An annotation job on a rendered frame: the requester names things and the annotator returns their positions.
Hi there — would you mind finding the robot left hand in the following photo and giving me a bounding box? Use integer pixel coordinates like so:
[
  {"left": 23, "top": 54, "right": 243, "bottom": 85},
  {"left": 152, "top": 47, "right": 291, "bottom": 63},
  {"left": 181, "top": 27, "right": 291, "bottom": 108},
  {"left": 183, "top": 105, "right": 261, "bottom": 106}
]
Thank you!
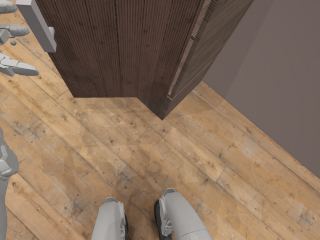
[{"left": 0, "top": 0, "right": 39, "bottom": 77}]

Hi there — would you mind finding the left robot upper arm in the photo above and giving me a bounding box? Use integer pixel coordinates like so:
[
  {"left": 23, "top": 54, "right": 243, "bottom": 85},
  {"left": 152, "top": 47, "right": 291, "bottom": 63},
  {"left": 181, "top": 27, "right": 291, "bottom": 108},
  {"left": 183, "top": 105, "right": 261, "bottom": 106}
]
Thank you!
[{"left": 0, "top": 137, "right": 20, "bottom": 240}]

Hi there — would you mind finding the handle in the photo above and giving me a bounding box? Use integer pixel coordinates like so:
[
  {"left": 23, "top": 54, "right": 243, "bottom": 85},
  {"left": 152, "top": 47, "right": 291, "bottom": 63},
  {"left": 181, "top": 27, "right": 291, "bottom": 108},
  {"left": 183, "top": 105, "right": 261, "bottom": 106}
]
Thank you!
[{"left": 15, "top": 0, "right": 57, "bottom": 53}]

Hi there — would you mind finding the cupboard door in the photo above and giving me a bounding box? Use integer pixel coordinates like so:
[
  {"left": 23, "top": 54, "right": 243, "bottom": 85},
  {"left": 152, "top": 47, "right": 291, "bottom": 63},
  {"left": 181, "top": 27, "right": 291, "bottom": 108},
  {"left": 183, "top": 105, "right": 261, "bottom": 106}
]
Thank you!
[{"left": 35, "top": 0, "right": 205, "bottom": 98}]

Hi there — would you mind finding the robot right thigh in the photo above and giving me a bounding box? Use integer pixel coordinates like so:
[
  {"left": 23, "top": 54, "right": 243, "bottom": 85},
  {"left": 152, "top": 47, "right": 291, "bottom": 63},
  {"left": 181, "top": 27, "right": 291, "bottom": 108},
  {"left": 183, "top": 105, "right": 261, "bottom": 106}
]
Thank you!
[{"left": 159, "top": 192, "right": 213, "bottom": 240}]

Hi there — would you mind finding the robot right foot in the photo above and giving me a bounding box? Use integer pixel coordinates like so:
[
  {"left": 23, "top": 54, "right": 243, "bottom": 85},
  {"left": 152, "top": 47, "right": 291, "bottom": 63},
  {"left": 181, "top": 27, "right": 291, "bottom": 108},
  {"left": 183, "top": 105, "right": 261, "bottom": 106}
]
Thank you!
[{"left": 154, "top": 200, "right": 172, "bottom": 240}]

